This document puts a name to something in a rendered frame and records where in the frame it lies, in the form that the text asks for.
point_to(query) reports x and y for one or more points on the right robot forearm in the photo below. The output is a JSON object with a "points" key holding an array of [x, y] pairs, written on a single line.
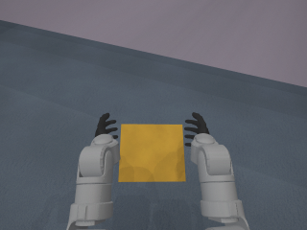
{"points": [[219, 199]]}

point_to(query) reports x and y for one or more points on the left robot hand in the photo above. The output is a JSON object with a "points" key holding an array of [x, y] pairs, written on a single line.
{"points": [[101, 127]]}

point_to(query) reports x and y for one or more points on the carton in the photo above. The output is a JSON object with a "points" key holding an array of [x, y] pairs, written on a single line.
{"points": [[151, 153]]}

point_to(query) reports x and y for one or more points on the right robot hand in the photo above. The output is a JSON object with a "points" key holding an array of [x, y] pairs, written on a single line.
{"points": [[200, 123]]}

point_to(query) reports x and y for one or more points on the left robot forearm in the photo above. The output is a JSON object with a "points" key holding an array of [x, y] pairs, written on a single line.
{"points": [[93, 203]]}

